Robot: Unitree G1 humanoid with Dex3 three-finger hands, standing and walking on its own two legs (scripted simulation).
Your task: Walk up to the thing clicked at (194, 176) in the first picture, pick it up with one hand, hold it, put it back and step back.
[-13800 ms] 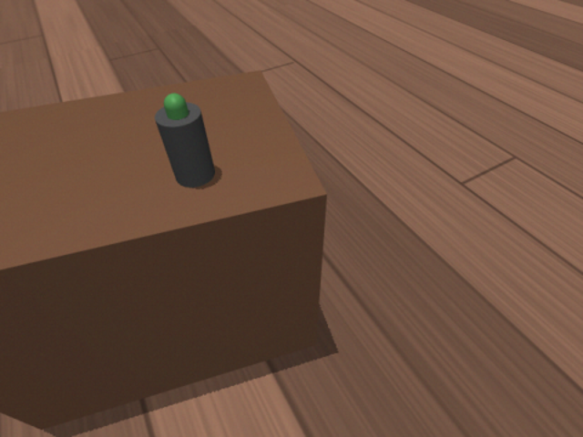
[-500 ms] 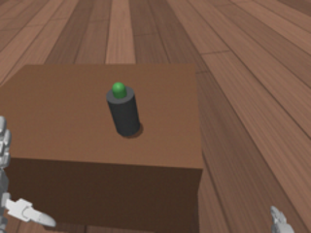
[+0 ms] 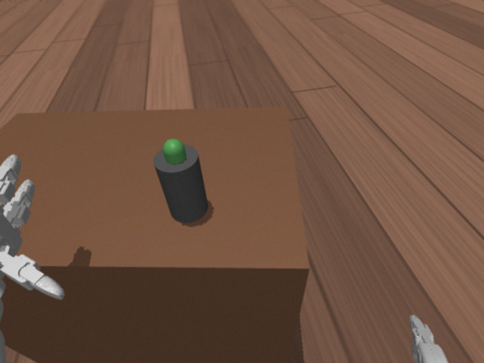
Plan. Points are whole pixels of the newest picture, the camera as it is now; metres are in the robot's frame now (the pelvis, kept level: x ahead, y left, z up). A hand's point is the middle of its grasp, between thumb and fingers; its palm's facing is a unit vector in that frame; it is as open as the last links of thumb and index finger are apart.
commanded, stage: go down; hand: left
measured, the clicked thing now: (181, 178) +0.47 +0.14 +0.07
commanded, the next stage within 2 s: none
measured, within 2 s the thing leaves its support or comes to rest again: neither
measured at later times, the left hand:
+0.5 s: hand (30, 206) +0.32 +0.32 +0.17, palm faces +0.12 -0.99 -0.06, open 17.7 cm
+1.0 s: hand (30, 194) +0.34 +0.33 +0.17, palm faces +0.08 -1.00 -0.01, open 17.6 cm
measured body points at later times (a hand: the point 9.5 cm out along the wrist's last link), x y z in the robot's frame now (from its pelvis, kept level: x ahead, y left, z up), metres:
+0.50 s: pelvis -0.02 +0.00 +0.00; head -0.03 -0.01 +0.45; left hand +0.30 +0.37 +0.17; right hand +0.13 -0.27 -0.08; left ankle -0.01 +0.12 -0.74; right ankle -0.03 -0.14 -0.74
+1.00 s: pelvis +0.00 +0.01 +0.00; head +0.00 +0.01 +0.45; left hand +0.33 +0.39 +0.17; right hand +0.15 -0.26 -0.08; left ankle -0.01 +0.13 -0.74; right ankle -0.03 -0.14 -0.74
